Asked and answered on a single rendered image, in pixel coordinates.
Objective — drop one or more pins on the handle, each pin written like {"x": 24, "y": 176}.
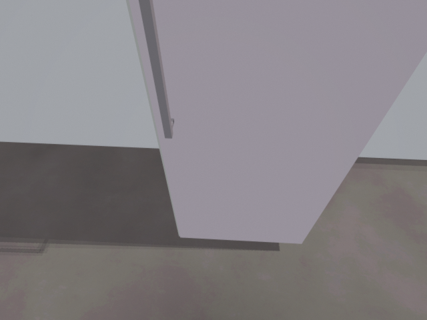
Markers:
{"x": 150, "y": 28}

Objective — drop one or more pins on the fridge door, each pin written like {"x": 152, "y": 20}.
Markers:
{"x": 273, "y": 101}

